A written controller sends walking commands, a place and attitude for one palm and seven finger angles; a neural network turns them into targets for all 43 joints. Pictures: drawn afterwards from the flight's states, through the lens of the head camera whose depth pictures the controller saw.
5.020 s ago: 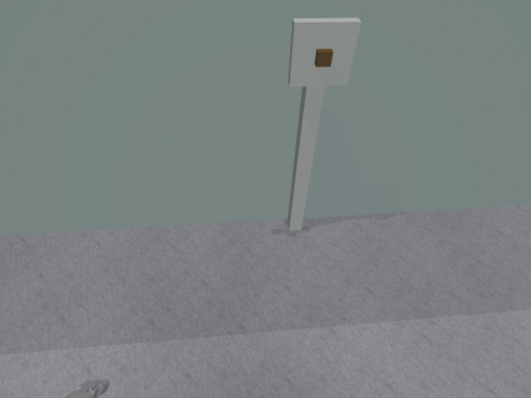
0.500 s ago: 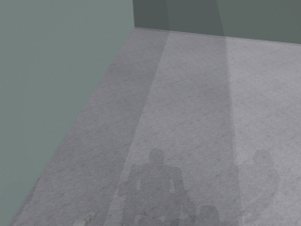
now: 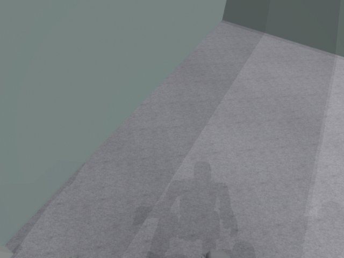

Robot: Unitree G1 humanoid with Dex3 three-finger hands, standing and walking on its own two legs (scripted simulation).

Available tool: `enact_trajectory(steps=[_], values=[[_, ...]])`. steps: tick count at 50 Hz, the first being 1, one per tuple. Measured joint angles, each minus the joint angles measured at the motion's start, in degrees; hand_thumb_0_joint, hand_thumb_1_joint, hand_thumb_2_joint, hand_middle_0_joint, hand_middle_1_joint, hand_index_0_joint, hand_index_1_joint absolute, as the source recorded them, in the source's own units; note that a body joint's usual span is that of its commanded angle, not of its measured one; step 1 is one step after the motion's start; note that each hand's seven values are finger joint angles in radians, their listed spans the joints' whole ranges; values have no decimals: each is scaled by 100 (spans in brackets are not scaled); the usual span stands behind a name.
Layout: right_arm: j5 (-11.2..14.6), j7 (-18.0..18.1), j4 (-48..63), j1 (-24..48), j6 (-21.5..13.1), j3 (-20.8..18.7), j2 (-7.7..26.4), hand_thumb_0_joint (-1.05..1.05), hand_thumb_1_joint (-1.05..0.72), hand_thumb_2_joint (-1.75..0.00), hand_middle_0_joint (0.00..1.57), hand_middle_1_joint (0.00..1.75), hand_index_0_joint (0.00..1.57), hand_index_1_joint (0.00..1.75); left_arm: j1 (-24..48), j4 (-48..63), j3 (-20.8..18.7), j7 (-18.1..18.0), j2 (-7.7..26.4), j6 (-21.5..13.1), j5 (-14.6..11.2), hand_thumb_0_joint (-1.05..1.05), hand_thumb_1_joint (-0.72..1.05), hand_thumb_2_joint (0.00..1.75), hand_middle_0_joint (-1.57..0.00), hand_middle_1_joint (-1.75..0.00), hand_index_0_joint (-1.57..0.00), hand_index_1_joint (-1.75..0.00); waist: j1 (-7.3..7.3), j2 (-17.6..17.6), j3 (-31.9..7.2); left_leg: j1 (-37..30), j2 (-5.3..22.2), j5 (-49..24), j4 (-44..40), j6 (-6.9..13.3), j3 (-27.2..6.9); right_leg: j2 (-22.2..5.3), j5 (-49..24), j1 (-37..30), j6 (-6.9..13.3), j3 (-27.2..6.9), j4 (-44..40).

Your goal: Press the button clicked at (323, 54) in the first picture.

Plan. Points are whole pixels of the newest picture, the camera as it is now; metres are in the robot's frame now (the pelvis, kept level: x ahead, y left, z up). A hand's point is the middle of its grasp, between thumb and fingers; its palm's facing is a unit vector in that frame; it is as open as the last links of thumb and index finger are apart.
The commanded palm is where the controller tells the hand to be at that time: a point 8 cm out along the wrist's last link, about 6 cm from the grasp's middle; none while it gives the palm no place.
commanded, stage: turn to face it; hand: left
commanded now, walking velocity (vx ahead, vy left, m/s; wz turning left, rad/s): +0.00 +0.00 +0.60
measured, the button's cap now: out of the picture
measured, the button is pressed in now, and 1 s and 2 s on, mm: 0 0 0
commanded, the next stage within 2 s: take the last steps up to it in 1.62 s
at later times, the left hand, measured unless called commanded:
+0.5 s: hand out of the picture -0.04 +0.15 -0.16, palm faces +0.36 -0.90 -0.26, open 7.3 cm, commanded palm none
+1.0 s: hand out of the picture -0.08 +0.19 -0.15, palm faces +0.60 -0.75 -0.27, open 7.4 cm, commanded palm none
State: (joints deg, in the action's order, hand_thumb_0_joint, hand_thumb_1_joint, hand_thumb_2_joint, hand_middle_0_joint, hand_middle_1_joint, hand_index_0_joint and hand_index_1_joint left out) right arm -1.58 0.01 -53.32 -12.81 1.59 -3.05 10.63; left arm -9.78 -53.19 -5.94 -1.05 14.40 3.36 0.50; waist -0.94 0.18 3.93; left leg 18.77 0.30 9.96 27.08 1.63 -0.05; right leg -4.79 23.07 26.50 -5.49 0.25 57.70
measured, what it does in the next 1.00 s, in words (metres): steps on the spot, turning left: right foot, then left foot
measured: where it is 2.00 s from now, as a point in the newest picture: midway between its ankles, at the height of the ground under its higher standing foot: outside the picture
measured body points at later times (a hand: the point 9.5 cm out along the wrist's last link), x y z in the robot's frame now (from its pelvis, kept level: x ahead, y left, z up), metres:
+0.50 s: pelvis -0.03 -0.06 +0.00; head +0.01 -0.06 +0.45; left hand -0.05 +0.19 -0.14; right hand +0.14 -0.29 -0.15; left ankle -0.08 +0.08 -0.68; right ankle +0.00 -0.17 -0.74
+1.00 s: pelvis -0.05 -0.05 +0.00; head -0.02 -0.03 +0.45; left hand -0.11 +0.23 -0.13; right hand +0.16 -0.22 -0.14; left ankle -0.09 +0.06 -0.74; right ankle +0.04 -0.17 -0.70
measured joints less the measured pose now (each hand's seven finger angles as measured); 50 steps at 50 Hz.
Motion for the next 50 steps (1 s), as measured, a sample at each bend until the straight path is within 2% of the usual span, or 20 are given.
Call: enact_trajectory(steps=[5, 7, 8, 9, 10, 12, 14, 17, 22, 27, 29, 30, 31, 33, 36, 38, 43, 50], values=[[-17, -31, 21, 23, 87, -88, 124, 0, -90, -90, 21, 30, 21, 30, 163, 146, 89, -10, -143, -39, -44, 1, 91, 90, -19, -30, -20, -30, -118, 148, -21, 172, -97, -94, 98, -164, -389, 205, 140, -515, 52, 16, -1209], [-5, -41, 41, 20, 141, -141, 199, 0, -90, -90, 21, 30, 21, 30, 177, 241, 142, 0, -216, -116, -62, 1, 91, 90, -19, -30, -20, -30, -127, 202, -53, 312, -162, -72, 276, -268, -549, 282, -234, -898, 97, 84, -2090], [17, -48, 60, 3, 173, -175, 240, 0, -90, -90, 21, 30, 21, 30, 151, 293, 169, 1, -247, -178, -41, 1, 91, 90, -19, -30, -20, -30, -107, 209, -94, 443, -205, 67, 494, -296, -585, 264, -338, -1074, 215, 126, -2530], [24, -44, 40, 33, 212, -225, 308, 0, -90, -90, 21, 30, 20, 30, 148, 301, 202, -9, -327, -212, -8, 1, 91, 90, -20, -30, -20, -30, -86, 298, -76, 610, -208, 590, 936, -341, -620, 287, -385, -1067, 358, 210, -2488], [16, -42, 23, 47, 255, -266, 367, 0, -90, -90, 21, 30, 20, 30, 119, 312, 254, -13, -396, -211, 9, 0, 91, 90, -20, -30, -20, -30, -82, 340, -72, 797, -248, 1074, 1531, -366, -579, 255, -407, -1078, 466, 291, -2416], [-11, -68, 6, 54, 315, -320, 465, 0, -90, -90, 20, 30, 20, 30, 7, 307, 311, -23, -507, -203, 28, 0, 91, 90, -20, -30, -20, -30, -77, 342, -103, 1112, -268, 1391, 2685, -390, -377, 137, -477, -1212, 567, 436, -2506], [-22, -108, 5, 89, 323, -342, 526, 0, -90, -90, 20, 30, 20, 30, -104, 274, 343, -23, -556, -205, 33, 0, 91, 90, -20, -30, -20, -30, -73, 287, -106, 1283, -171, 1256, 3525, -461, -167, 31, -572, -1359, 588, 538, -2682], [-6, -150, 34, 134, 307, -349, 562, 0, -91, -90, 20, 30, 20, 30, -213, 220, 373, -18, -573, -223, 46, 1, 91, 90, -20, -30, -20, -30, -96, 193, -67, 1274, 18, 1040, 3932, -566, -14, -99, -656, -1501, 593, 731, -2860], [8, -169, -5, 242, 370, -304, 550, 0, -91, -90, 20, 30, 20, 30, -321, 187, 366, -16, -501, -250, 70, 0, 91, 90, -20, -30, -20, -30, -8, 74, 32, 885, 237, 1166, 3353, -656, 99, -257, -655, -1550, 579, 1107, -2894], [43, -162, 21, 470, 336, -190, 475, 0, -91, -90, 20, 30, 20, 30, -413, 139, 299, 0, -317, -229, 105, 0, 91, 90, -20, -30, -20, -30, 175, -77, 156, 274, 262, 1469, 2023, -585, 383, -464, -533, -1416, 471, 1429, -2621], [55, -159, 92, 540, 268, -142, 440, 0, -91, -90, 20, 30, 20, 30, -459, 99, 254, 10, -213, -199, 95, 0, 91, 90, -20, -30, -20, -30, 217, -139, 171, -44, 217, 1232, 1294, -517, 507, -573, -421, -1330, 384, 1568, -2391], [55, -168, 147, 553, 217, -118, 440, 0, -91, -90, 20, 30, 20, 30, -507, 87, 230, 18, -159, -180, 73, 0, 91, 90, -20, -30, -20, -30, 231, -156, 147, -259, 194, 859, 795, -467, 552, -634, -322, -1247, 327, 1623, -2185], [46, -164, 179, 586, 149, -109, 411, 0, -91, -90, 20, 30, 20, 30, -524, 59, 195, 26, -86, -143, 44, 0, 91, 90, -20, -30, -20, -30, 228, -224, 142, -297, 120, 792, 638, -214, 560, -724, -209, -1082, 265, 1544, -1835], [60, -146, 224, 650, 57, -58, 307, 0, -91, -90, 20, 30, 20, 30, -470, -13, 136, 8, 64, 1, 29, 1, 91, 90, -20, -30, -20, -30, 267, -359, 202, -204, 30, 847, 835, 0, 507, -640, 547, -636, 136, 966, -782], [45, -72, 260, 596, -1, 15, 202, 0, -90, -90, 20, 30, 20, 30, -384, -85, 78, -1, 160, 116, 37, 1, 91, 90, -20, -30, -20, -30, 245, -320, 154, -281, 37, 736, 658, 18, 331, -375, 511, -108, 44, 501, 404], [38, -38, 253, 536, 10, 44, 168, 0, -90, -90, 20, 30, 20, 30, -304, -56, 62, 30, 176, 105, 31, 1, 91, 90, -20, -30, -20, -30, 212, -269, 121, -361, 10, 572, 428, 14, 192, -284, 193, 91, 8, 326, 707], [36, -33, 191, 362, 50, 56, 138, 0, -90, -90, 21, 30, 20, 30, -116, 109, 76, 62, 125, 39, 27, 1, 91, 90, -20, -30, -20, -30, 147, -179, 12, -433, -128, 275, 45, 29, -97, -165, -224, 168, -54, 46, 456], [-8, -48, 136, 127, 121, -28, 177, 0, -90, -90, 21, 30, 21, 30, 159, 310, 147, 22, -59, -7, -19, 1, 91, 90, -20, -30, -20, -30, -73, 31, -36, -191, -289, 143, 101, -92, -557, 152, 72, -401, -1, -22, -1020]])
